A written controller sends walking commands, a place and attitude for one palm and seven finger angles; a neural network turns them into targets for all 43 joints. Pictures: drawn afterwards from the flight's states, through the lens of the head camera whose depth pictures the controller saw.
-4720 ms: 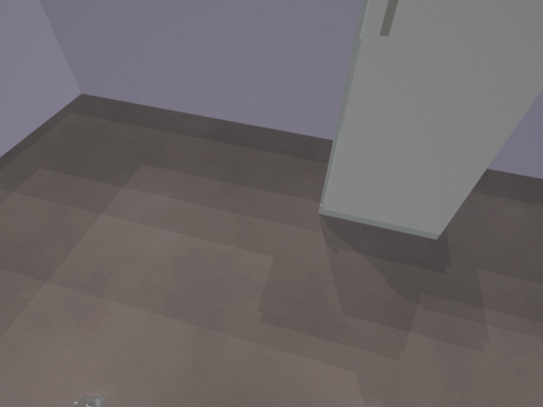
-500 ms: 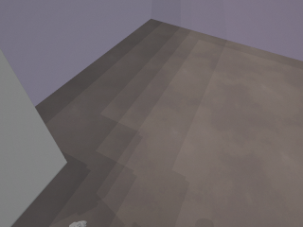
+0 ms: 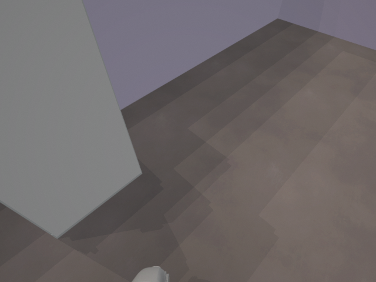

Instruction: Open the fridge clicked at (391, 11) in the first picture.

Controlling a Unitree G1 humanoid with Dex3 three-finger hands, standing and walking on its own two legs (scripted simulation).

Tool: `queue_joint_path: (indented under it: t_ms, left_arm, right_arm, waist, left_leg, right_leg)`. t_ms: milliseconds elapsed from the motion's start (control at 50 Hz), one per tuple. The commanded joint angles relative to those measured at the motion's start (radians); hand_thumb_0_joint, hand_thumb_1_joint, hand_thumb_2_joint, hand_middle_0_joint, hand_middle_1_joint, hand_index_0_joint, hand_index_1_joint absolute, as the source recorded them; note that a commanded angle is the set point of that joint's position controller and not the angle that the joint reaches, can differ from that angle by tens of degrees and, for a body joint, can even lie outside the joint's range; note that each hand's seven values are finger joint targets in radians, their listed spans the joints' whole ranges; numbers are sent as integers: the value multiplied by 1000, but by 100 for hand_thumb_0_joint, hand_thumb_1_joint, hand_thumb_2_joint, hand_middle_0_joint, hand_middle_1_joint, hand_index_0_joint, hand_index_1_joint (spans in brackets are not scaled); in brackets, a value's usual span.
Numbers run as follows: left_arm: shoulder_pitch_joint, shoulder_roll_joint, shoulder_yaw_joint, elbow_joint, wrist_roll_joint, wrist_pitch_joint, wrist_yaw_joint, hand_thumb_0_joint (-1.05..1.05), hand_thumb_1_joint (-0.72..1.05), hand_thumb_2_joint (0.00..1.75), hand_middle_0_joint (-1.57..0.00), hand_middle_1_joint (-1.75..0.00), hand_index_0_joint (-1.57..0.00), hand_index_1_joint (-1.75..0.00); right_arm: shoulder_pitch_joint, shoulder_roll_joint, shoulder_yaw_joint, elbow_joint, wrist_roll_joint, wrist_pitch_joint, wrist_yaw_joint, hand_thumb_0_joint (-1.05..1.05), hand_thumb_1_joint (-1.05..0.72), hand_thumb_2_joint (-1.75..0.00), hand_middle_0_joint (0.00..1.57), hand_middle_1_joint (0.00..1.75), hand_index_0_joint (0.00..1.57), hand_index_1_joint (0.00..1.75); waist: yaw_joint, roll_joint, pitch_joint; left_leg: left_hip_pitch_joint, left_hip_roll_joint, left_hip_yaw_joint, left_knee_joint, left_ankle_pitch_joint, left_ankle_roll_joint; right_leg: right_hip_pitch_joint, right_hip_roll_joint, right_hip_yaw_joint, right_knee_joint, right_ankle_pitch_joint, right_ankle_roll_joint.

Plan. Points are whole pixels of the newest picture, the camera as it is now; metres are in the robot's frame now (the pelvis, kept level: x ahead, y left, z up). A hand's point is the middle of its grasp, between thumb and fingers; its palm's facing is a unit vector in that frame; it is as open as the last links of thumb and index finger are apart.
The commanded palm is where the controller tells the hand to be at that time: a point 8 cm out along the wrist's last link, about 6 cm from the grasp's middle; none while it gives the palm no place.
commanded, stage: turn to face it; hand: left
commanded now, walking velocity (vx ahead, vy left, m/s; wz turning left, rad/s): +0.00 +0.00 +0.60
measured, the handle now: out of the picture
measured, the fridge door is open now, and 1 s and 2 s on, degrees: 0 0 0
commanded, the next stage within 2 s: take the last steps up to it in 1.26 s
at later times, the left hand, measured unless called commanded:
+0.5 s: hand out of the picture +0.03 +0.26 -0.15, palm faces +0.31 -0.91 -0.28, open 7.4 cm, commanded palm none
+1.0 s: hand out of the picture -0.11 +0.22 -0.19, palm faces +0.59 -0.77 -0.23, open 7.4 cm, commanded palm none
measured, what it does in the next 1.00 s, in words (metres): steps on the spot, turning left: left foot, then right foot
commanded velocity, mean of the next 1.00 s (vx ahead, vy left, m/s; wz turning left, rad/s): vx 0.00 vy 0.00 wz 0.55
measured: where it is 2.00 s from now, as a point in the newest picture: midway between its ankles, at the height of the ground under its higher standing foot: outside the picture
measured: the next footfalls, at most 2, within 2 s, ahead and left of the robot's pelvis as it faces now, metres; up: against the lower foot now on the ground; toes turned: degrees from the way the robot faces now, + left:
left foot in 0.16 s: +0.03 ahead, +0.15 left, +0.00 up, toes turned +13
right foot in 0.56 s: +0.08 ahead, -0.09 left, +0.00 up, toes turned +17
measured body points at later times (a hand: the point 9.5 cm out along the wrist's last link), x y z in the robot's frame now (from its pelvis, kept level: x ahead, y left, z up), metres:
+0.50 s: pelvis +0.00 +0.02 +0.00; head +0.04 +0.03 +0.45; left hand +0.02 +0.31 -0.13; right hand +0.15 -0.19 -0.15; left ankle -0.01 +0.14 -0.74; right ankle +0.04 -0.12 -0.71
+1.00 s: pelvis -0.02 +0.03 -0.01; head +0.00 +0.07 +0.43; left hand -0.14 +0.26 -0.17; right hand +0.22 -0.13 -0.14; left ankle -0.09 +0.11 -0.74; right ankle +0.04 -0.10 -0.74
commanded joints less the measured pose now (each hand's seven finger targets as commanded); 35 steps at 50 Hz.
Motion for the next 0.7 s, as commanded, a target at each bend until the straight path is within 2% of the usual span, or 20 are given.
queue_joint_path:
  t_ms: [0,60,100,120,140,160,200,220,240,280,360,420,500,520,540,560,580,600,640,680]
  left_arm:
    - [39,229,44,-65,5,-25,9,0,90,90,-20,-30,-20,-30]
    - [47,252,54,-62,5,-20,6,0,90,90,-20,-30,-20,-30]
    - [45,252,58,-68,-5,-15,0,0,90,90,-20,-30,-20,-30]
    - [48,229,56,-80,-13,-13,-5,0,90,90,-20,-30,-20,-30]
    - [32,156,40,-127,-20,-12,-16,0,90,90,-20,-30,-20,-30]
    - [-54,151,27,-157,-9,1,-5,0,90,90,-20,-30,-20,-30]
    - [-116,144,38,-148,-16,2,-3,0,90,90,-20,-30,-20,-30]
    - [-98,148,43,-133,-14,1,-10,0,90,90,-20,-30,-20,-30]
    - [-63,141,45,-119,-13,3,-15,0,90,90,-20,-30,-20,-30]
    - [-30,138,44,-104,-13,5,-20,0,90,90,-20,-30,-20,-30]
    - [-74,128,41,-126,-15,5,-15,0,90,90,-20,-30,-20,-30]
    - [-64,116,38,-136,-18,1,-10,0,90,90,-20,-30,-20,-30]
    - [24,129,39,-126,-24,-14,-2,0,90,90,-20,-30,-20,-30]
    - [65,161,45,-119,-20,-23,2,0,90,90,-20,-30,-20,-30]
    - [78,255,63,-124,-2,-35,12,0,90,90,-20,-30,-20,-30]
    - [51,309,63,-143,-2,-28,11,0,90,90,-20,-30,-20,-30]
    - [17,262,63,-148,-9,-31,15,0,90,90,-20,-30,-20,-30]
    - [-40,235,52,-159,-9,-28,13,0,90,90,-20,-30,-20,-30]
    - [-96,173,31,-165,-9,-33,8,0,90,90,-20,-30,-20,-30]
    - [-59,167,31,-153,-6,-39,12,0,90,90,-20,-30,-20,-30]
  right_arm:
    - [-120,-22,20,-110,4,-32,9,0,-90,-90,20,30,20,30]
    - [-106,-30,25,-118,9,-45,7,0,-90,-90,20,30,20,30]
    - [-44,-63,18,-109,3,-56,4,0,-90,-90,20,30,20,30]
    - [23,-132,0,-97,0,-66,1,0,-90,-90,20,30,20,30]
    - [95,-255,-30,-92,-4,-75,-5,0,-90,-90,20,30,20,30]
    - [175,-280,-33,-58,9,-68,-9,0,-90,-90,20,30,20,30]
    - [90,-220,-21,-72,-1,-72,-32,0,-90,-90,20,30,20,30]
    - [15,-179,-7,-91,-4,-73,-33,0,-90,-90,20,30,20,30]
    - [-33,-161,0,-106,-6,-75,-32,0,-90,-90,20,30,20,30]
    - [-50,-157,2,-115,-3,-78,-31,0,-90,-90,20,30,20,30]
    - [-11,-157,-7,-100,-4,-71,-29,0,-90,-90,20,30,20,30]
    - [-21,-161,-14,-102,-7,-64,-26,0,-90,-90,20,30,20,30]
    - [-57,-152,-20,-112,-1,-56,-22,0,-90,-90,20,30,20,30]
    - [-55,-125,-17,-119,6,-57,-20,0,-90,-90,20,30,20,30]
    - [-24,-49,-6,-134,15,-57,-13,0,-90,-90,20,30,20,30]
    - [-24,-49,-7,-151,5,-53,-13,0,-90,-90,20,30,20,30]
    - [-34,-85,-17,-130,-5,-38,-12,0,-90,-90,20,30,20,30]
    - [-31,-76,-18,-114,-6,-30,-6,0,-90,-90,20,30,20,30]
    - [3,-60,-11,-75,-9,-27,6,0,-90,-90,20,30,20,30]
    - [0,-46,-3,-70,-4,-27,8,0,-90,-90,20,30,20,30]
  waist:
    - [58,-218,-4]
    - [60,-239,-63]
    - [25,-189,-112]
    - [-16,-54,-172]
    - [-54,279,-208]
    - [-86,241,-213]
    - [-69,234,-119]
    - [-32,193,-83]
    - [-4,170,-80]
    - [7,141,-105]
    - [-16,122,-100]
    - [-8,147,-107]
    - [40,134,-126]
    - [62,55,-144]
    - [64,-227,-141]
    - [59,-300,-119]
    - [54,-292,-89]
    - [24,-241,-27]
    - [-8,-187,6]
    - [4,-195,-18]
  left_leg:
    - [21,12,55,-170,-25,-9]
    - [112,-1,93,-351,-13,6]
    - [260,-13,109,-565,153,23]
    - [477,69,11,-645,374,64]
    - [659,360,-366,-643,831,213]
    - [591,414,-376,-651,887,279]
    - [444,331,-349,-680,663,272]
    - [384,270,-284,-690,603,239]
    - [354,236,-242,-694,568,219]
    - [350,204,-212,-704,536,210]
    - [364,206,-289,-711,495,232]
    - [337,188,-327,-690,498,231]
    - [233,136,-351,-602,500,187]
    - [151,90,-327,-524,401,143]
    - [-57,-48,-170,-310,77,57]
    - [-86,-95,-95,-87,-186,20]
    - [-55,-46,-139,48,-155,32]
    - [-64,-32,-122,138,-91,28]
    - [-72,-7,-81,195,30,7]
    - [-65,5,-51,158,36,-9]
  right_leg:
    - [37,-257,112,-132,451,-132]
    - [98,-267,74,-50,542,-112]
    - [73,-235,5,84,550,-48]
    - [-80,-203,-26,261,440,7]
    - [-394,-55,-47,503,-197,89]
    - [-410,-38,65,610,-369,79]
    - [-439,-41,140,676,-262,77]
    - [-409,-39,148,661,-184,76]
    - [-374,-30,139,640,-141,78]
    - [-330,-12,133,576,-110,81]
    - [-306,19,135,443,-123,83]
    - [-236,47,133,319,-122,75]
    - [-15,79,112,24,25,62]
    - [105,28,154,-128,101,51]
    - [234,-232,414,-247,109,-27]
    - [122,-415,527,-262,201,-131]
    - [9,-377,482,-274,118,-146]
    - [-51,-317,417,-274,63,-133]
    - [-40,-221,225,-222,180,-97]
    - [18,-221,161,-191,323,-104]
